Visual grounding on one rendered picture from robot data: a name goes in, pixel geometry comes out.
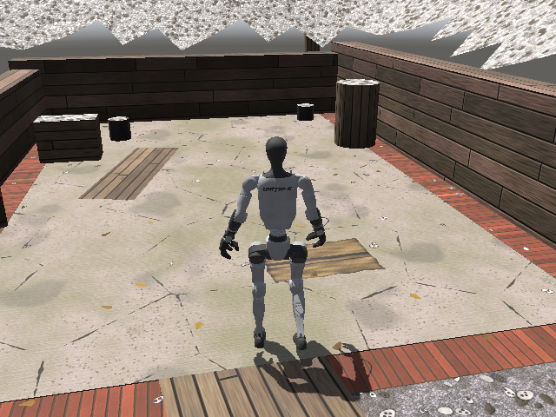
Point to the left robot hand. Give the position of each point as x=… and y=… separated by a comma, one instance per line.
x=225, y=245

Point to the right robot hand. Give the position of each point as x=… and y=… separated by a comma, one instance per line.
x=314, y=235

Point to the robot right forearm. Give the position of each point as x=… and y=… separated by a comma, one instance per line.
x=317, y=224

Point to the robot right upper arm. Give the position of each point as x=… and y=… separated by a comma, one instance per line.
x=304, y=182

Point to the robot left forearm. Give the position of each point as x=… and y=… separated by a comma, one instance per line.
x=232, y=229

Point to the robot right shin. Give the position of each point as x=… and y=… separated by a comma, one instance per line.
x=298, y=303

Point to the left robot foot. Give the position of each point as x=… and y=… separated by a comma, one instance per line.
x=259, y=341

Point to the robot left upper arm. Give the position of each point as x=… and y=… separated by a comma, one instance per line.
x=244, y=197

